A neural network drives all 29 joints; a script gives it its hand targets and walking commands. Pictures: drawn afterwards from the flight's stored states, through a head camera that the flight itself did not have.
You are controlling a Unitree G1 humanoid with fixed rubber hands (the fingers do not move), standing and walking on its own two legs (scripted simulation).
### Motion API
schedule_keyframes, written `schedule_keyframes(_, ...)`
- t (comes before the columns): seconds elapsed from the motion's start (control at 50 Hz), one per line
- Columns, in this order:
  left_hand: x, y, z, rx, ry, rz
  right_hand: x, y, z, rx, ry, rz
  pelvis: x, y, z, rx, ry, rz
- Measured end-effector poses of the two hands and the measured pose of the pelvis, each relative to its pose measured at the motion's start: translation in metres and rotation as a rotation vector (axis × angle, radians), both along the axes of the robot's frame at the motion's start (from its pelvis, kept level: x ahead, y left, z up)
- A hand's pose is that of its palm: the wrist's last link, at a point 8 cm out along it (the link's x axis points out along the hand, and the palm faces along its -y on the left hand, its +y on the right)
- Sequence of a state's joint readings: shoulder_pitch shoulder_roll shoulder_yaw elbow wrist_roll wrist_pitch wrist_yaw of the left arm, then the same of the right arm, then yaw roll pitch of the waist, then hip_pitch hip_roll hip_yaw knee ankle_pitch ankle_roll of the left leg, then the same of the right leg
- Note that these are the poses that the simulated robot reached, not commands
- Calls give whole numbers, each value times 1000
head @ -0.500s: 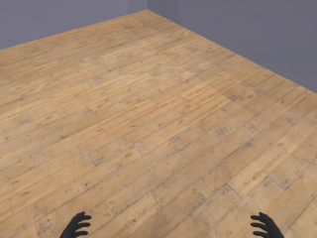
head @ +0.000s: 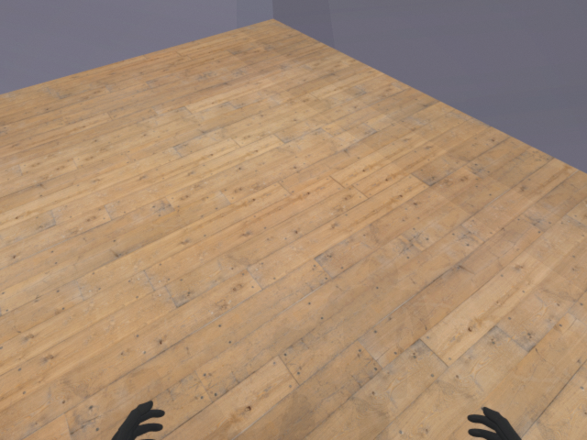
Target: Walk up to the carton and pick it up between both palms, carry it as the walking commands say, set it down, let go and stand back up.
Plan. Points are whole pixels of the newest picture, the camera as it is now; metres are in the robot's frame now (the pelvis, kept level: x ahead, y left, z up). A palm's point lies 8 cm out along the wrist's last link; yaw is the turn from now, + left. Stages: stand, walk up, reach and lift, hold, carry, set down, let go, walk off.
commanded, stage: stand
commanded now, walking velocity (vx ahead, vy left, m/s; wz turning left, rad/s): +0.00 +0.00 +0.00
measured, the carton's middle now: out of the picture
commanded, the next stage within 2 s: walk up in 1.42 s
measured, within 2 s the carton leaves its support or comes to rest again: neither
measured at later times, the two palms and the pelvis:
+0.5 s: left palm out of the picture +0.11 +0.26 -0.09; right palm out of the picture +0.09 -0.27 -0.10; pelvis -0.01 -0.01 +0.00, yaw +0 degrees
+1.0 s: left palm out of the picture +0.10 +0.27 -0.09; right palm out of the picture +0.07 -0.27 -0.10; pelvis -0.01 -0.01 +0.02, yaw +0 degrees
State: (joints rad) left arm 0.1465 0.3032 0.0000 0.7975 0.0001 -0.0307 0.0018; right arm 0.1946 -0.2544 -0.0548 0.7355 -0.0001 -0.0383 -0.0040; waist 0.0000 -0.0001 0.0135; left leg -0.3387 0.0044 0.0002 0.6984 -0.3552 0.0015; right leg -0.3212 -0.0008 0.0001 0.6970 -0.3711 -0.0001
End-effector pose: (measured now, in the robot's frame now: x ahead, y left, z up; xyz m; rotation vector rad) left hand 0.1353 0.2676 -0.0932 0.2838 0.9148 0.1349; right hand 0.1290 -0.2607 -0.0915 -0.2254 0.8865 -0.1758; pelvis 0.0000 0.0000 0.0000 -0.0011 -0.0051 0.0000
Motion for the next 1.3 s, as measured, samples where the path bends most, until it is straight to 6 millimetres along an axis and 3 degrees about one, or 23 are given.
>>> schedule_keyframes(0.66,-30,-2,1,16,79,31,-46,-14,-10,14,117,-34,-17,-9,9,12,-16,0)
schedule_keyframes(1.3,-43,3,3,13,152,58,-63,-13,-7,16,190,-57,-14,-7,21,9,-26,0)
